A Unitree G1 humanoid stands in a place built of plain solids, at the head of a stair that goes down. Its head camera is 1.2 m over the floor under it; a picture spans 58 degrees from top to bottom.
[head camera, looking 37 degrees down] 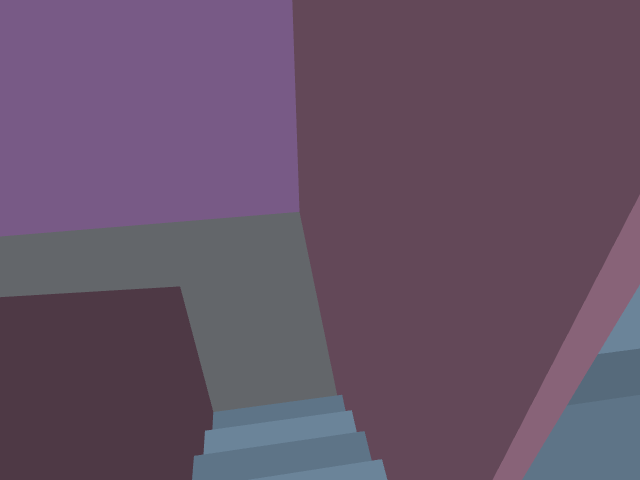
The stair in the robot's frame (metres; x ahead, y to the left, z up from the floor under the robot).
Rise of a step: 0.20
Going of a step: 0.23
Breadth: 0.73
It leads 9 degrees to the left of straight ahead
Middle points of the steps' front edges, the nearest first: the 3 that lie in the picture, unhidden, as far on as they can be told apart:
0.96 0.17 -0.61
1.18 0.20 -0.81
1.40 0.23 -1.01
